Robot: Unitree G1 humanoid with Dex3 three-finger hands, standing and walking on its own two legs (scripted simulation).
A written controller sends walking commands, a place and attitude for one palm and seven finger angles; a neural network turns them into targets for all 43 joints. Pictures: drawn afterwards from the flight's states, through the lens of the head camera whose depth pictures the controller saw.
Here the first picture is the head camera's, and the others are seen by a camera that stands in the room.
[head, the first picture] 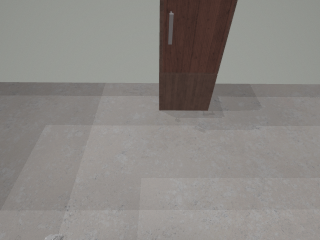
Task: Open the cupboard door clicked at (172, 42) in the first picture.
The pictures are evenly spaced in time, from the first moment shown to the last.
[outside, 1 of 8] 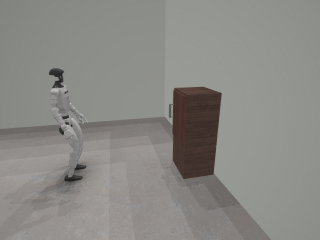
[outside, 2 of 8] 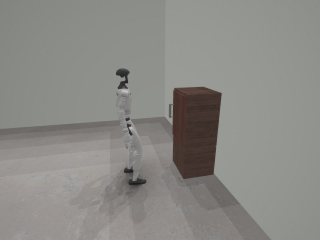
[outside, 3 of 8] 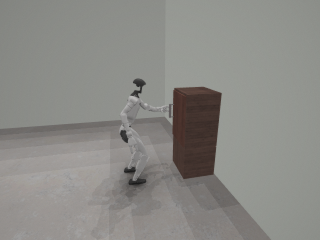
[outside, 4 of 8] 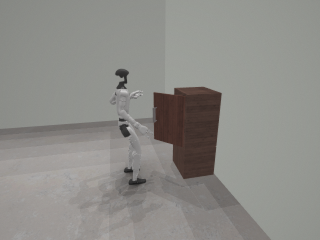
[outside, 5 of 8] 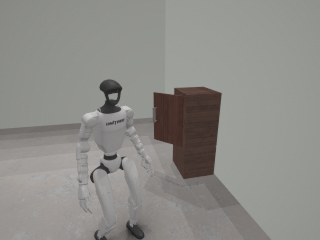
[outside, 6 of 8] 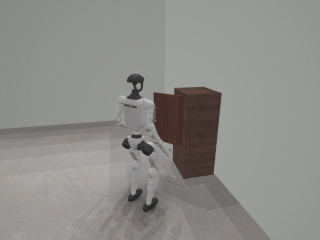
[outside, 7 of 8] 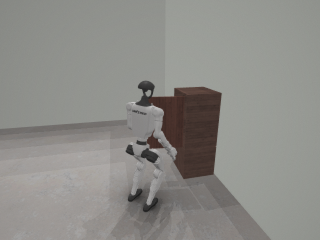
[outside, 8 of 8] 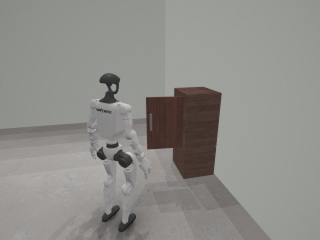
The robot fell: no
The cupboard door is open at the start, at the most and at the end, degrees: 0 84 84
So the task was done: yes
